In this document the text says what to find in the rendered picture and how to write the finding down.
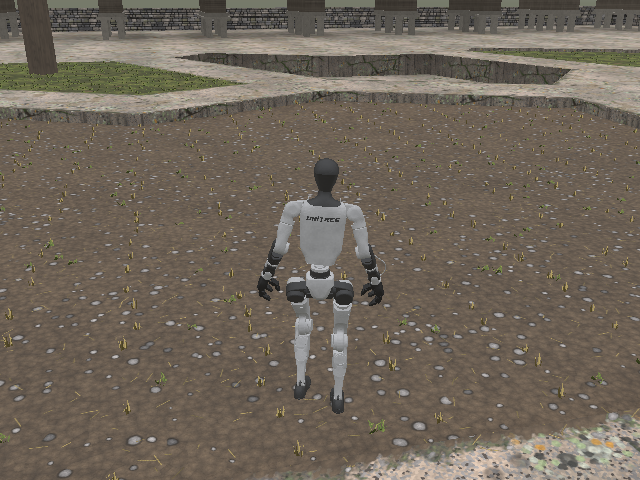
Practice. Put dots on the right robot foot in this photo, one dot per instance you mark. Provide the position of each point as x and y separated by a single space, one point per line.
337 405

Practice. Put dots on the robot foot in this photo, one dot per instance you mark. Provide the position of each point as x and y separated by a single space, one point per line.
300 391
337 405

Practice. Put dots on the left robot foot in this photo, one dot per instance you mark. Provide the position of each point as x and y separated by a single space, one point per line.
300 391

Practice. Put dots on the left robot upper arm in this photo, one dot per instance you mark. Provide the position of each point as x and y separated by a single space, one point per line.
292 209

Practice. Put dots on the left robot hand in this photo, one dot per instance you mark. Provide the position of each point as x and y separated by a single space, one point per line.
263 284

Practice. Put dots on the robot left forearm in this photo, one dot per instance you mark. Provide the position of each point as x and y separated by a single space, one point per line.
271 264

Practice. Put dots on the robot right forearm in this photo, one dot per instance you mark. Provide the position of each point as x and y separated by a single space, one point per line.
371 268

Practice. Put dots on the right robot hand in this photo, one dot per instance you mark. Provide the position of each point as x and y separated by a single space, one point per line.
376 290

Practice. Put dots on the right robot upper arm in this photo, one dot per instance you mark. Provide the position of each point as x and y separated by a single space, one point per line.
355 214

